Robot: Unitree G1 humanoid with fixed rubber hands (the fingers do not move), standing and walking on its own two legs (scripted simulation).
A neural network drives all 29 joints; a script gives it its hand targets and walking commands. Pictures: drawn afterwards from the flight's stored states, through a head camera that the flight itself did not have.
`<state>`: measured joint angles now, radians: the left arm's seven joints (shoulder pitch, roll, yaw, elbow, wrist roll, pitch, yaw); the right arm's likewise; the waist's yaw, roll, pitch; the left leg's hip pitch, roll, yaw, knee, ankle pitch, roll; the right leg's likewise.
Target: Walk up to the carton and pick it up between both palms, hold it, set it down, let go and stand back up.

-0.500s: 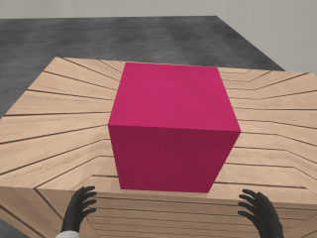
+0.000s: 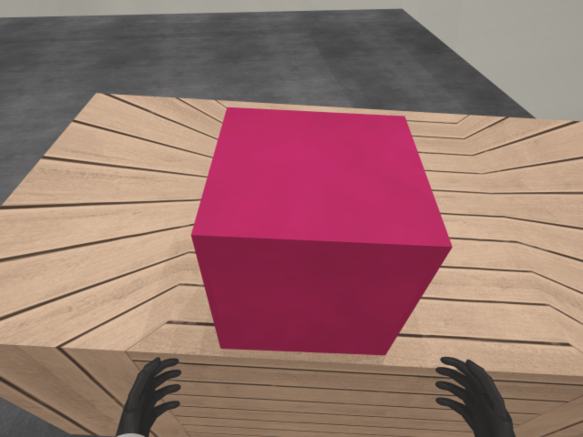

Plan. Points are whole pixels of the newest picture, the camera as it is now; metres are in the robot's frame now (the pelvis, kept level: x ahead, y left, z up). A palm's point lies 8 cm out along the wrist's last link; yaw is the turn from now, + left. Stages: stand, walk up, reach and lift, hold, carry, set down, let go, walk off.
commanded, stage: set down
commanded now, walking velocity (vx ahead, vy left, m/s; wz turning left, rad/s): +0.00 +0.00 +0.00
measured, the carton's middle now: (309, 236) +0.41 -0.01 +0.05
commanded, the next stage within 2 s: let go in 0.62 s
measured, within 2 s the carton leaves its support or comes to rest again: neither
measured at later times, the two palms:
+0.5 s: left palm out of the picture +0.15 +0.20 -0.07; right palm out of the picture +0.16 -0.24 -0.05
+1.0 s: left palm out of the picture +0.15 +0.20 -0.09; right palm out of the picture +0.16 -0.23 -0.07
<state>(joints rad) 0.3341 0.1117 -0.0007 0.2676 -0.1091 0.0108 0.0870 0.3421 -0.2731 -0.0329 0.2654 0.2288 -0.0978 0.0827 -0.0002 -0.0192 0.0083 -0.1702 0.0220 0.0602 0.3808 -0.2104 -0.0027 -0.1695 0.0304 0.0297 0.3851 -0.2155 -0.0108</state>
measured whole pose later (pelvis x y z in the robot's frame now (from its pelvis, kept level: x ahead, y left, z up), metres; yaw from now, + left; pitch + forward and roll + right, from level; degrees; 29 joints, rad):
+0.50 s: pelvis +0.00 +0.00 +0.00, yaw +0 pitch +0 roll +0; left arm 0.28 0.11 0.00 0.43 -0.11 0.04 0.06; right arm 0.26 -0.23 -0.03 0.48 0.13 -0.12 0.07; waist 0.00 -0.01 0.01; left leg -0.17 0.02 0.06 0.38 -0.21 0.00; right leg -0.17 0.03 0.03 0.39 -0.22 -0.01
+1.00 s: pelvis +0.00 +0.00 +0.00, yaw +0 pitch +0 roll +0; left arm 0.23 0.11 0.00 0.55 -0.11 0.07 0.04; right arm 0.19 -0.20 -0.03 0.63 0.05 -0.15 0.05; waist 0.00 -0.01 0.03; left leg -0.17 0.02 0.06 0.38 -0.21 0.00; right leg -0.17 0.03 0.03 0.39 -0.22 -0.01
